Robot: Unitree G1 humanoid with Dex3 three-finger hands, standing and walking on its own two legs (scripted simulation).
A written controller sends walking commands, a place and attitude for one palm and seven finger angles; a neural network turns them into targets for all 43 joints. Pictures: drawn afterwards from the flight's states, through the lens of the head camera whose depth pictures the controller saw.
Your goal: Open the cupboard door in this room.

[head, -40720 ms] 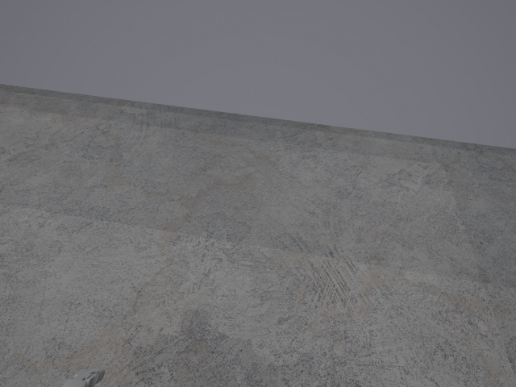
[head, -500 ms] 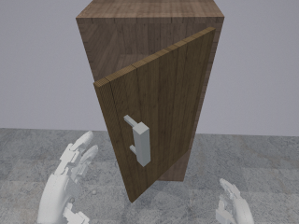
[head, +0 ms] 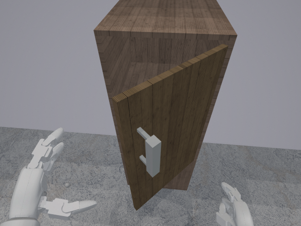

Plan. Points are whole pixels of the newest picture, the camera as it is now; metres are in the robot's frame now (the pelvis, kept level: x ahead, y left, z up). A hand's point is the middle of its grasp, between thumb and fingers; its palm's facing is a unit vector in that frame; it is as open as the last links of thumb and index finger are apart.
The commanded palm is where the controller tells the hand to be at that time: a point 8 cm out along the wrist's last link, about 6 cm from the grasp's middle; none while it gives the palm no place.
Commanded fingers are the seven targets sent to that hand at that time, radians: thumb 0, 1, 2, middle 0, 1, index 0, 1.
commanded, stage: draw the hand back to the body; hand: left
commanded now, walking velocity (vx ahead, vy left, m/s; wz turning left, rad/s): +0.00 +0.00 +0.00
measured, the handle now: (147, 151) +0.28 +0.05 +0.09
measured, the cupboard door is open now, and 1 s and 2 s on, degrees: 46 46 46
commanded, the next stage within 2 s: step back with the hand held close in 0.84 s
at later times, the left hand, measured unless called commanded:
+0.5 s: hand (34, 149) +0.20 +0.25 +0.18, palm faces +0.44 -0.81 -0.40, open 8.6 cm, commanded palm +0.15 +0.29 +0.20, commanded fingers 0.00 0.90 0.90 -0.20 -0.30 -0.20 -0.30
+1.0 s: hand (41, 149) +0.21 +0.24 +0.18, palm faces +0.43 -0.81 -0.40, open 7.4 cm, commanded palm +0.16 +0.28 +0.20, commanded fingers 0.00 0.90 0.90 -0.20 -0.30 -0.20 -0.30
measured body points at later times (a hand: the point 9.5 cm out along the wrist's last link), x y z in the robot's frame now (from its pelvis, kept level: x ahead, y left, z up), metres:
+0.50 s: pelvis +0.01 +0.00 +0.02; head +0.00 -0.02 +0.47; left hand +0.17 +0.29 +0.21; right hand +0.21 -0.22 -0.05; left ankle +0.01 +0.10 -0.72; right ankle -0.02 -0.12 -0.72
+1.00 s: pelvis +0.01 -0.01 +0.03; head +0.00 -0.03 +0.47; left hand +0.18 +0.28 +0.20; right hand +0.20 -0.23 -0.06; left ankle +0.01 +0.10 -0.72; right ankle -0.02 -0.12 -0.72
